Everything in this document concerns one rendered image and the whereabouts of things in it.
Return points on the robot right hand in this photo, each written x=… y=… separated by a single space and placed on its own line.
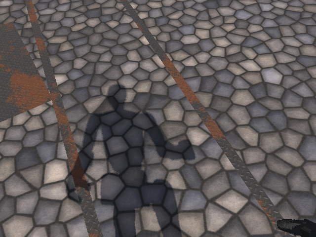
x=303 y=228

